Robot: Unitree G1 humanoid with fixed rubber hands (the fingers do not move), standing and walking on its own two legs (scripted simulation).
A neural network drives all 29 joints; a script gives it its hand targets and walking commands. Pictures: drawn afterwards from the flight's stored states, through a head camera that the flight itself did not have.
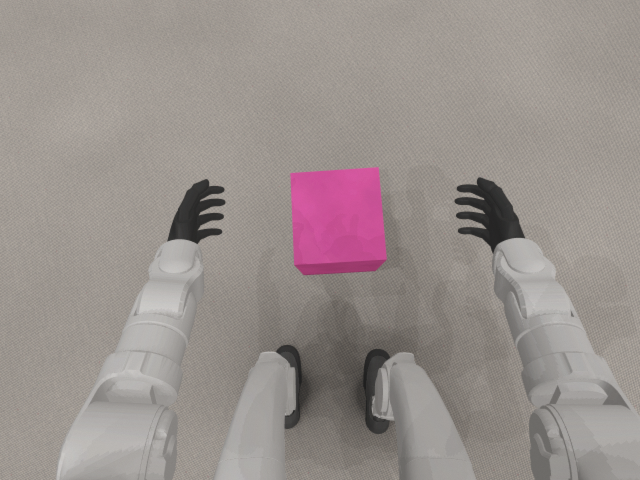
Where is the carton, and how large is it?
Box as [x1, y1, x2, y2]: [290, 167, 386, 274]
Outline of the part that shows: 378,167 290,173 294,264 303,274 375,270 386,259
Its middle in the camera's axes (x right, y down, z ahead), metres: +0.04 -0.02 +0.97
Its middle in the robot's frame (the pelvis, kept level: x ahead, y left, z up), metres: +0.50 +0.00 -0.57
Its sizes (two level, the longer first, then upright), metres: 0.210 0.200 0.250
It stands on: the floor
